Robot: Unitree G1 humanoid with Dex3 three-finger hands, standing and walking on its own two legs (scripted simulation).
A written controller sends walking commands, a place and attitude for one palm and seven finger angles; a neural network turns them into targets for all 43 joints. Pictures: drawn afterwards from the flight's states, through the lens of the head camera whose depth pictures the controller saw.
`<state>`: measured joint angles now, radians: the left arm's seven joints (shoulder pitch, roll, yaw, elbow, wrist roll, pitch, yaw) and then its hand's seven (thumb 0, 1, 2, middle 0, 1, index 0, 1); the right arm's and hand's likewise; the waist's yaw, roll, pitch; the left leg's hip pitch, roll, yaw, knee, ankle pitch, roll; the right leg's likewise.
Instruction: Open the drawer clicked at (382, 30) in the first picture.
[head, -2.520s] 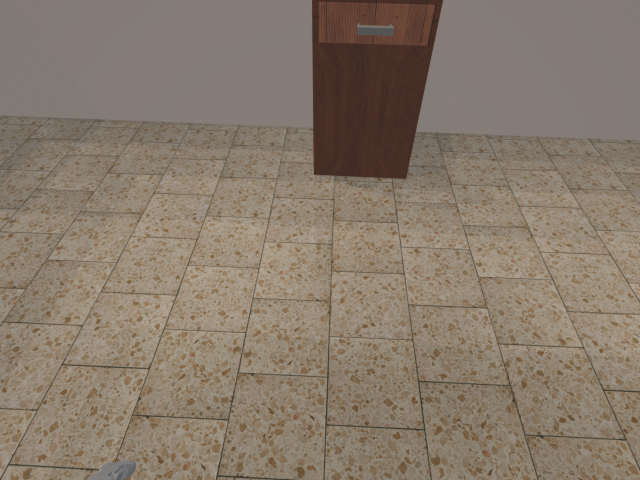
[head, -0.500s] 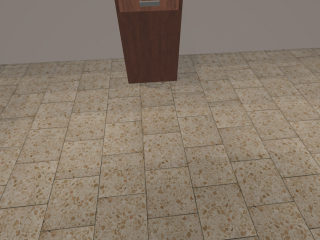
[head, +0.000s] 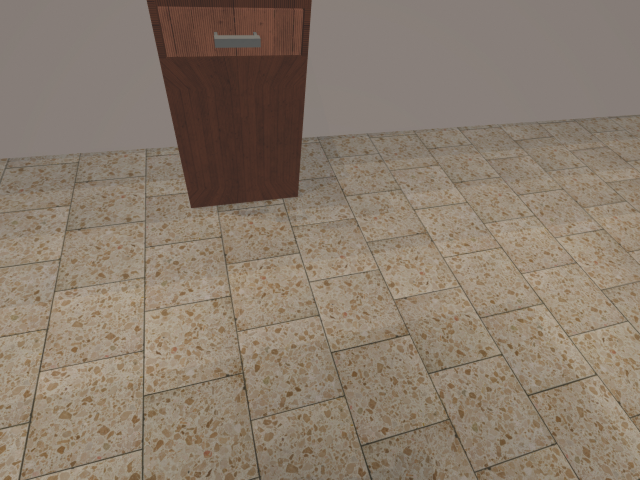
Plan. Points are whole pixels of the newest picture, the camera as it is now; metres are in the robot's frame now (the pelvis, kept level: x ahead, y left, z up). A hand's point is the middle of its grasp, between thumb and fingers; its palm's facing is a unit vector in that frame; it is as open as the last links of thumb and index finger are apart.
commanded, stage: walk to a spot facing it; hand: left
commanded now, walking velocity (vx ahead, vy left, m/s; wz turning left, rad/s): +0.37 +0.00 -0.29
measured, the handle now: (236, 38) +1.30 +0.35 -0.03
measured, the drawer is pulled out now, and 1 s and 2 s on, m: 0.00 0.00 0.00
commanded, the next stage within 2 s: turn to face it in 1.10 s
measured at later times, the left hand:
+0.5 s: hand (269, 350) +0.36 +0.10 -0.18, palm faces -0.21 -0.97 -0.14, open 7.4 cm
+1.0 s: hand (269, 330) +0.40 +0.11 -0.18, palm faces -0.05 -0.99 -0.14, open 7.3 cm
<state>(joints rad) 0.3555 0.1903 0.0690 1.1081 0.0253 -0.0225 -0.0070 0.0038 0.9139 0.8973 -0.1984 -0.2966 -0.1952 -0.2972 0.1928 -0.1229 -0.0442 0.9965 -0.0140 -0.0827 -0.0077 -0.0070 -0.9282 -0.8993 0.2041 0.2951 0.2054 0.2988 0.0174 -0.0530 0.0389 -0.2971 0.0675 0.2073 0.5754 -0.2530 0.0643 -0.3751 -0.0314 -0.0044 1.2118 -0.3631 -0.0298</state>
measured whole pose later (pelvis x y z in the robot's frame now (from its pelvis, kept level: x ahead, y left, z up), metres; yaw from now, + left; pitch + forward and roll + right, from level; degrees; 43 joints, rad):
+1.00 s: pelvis +0.45 -0.06 -0.01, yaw -10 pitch +0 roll -1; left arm 0.44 0.13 0.03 1.14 0.02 -0.07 0.01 0.00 0.92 0.90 -0.20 -0.30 -0.20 -0.30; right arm 0.10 -0.19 -0.04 0.99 -0.02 -0.04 0.03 0.01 -0.92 -0.90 0.20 0.29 0.20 0.30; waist 0.06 -0.01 0.05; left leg -0.44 0.09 0.15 0.60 -0.17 0.02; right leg 0.04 0.00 -0.15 0.44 -0.46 -0.01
